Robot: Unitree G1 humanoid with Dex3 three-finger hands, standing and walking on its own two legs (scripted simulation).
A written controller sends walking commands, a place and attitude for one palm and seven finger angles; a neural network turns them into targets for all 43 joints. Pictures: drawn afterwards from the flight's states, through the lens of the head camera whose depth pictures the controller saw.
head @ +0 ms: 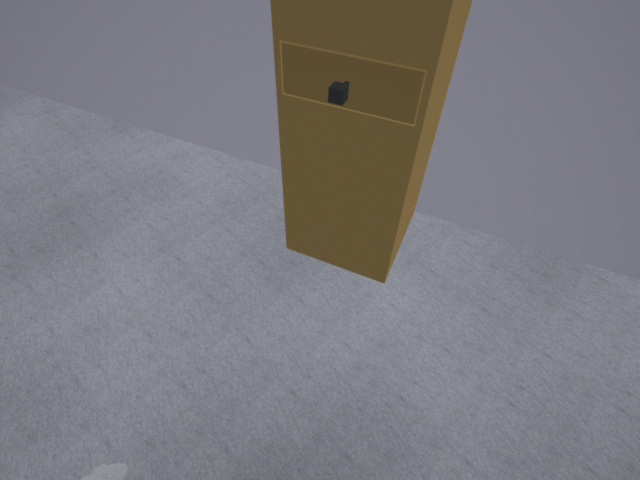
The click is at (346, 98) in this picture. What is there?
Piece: drawer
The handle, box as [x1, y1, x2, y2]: [328, 81, 349, 105]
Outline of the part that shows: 334,81 329,87 328,101 341,105 347,98 349,82 345,81 343,83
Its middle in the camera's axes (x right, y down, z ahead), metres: +0.05 -0.38 +1.00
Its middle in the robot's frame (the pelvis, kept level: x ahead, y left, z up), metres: +1.01 +0.00 +0.00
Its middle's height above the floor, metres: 0.77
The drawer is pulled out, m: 0.00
